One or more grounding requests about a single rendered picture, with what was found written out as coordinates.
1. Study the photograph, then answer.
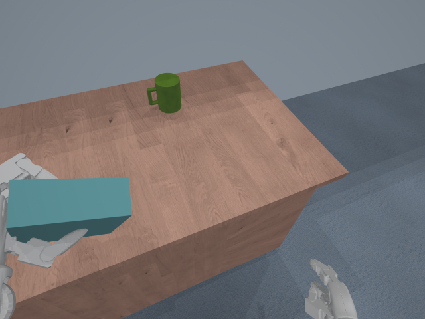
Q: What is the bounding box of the robot right hand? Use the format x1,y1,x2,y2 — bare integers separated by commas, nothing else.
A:
305,259,358,319

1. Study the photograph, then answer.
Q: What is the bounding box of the robot left hand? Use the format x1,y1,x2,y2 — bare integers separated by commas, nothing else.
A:
0,153,88,269

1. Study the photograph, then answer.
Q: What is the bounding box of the table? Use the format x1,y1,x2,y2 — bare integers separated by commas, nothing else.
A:
0,60,349,319

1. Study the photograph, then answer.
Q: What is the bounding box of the sponge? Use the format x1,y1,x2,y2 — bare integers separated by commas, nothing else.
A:
6,177,132,243

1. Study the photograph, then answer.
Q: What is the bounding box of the robot left forearm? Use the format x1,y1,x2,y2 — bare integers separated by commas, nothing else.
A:
0,265,16,319

